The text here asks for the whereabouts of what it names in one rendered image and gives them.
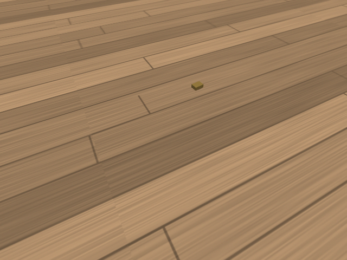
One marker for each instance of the small box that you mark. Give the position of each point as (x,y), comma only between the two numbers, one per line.
(197,85)

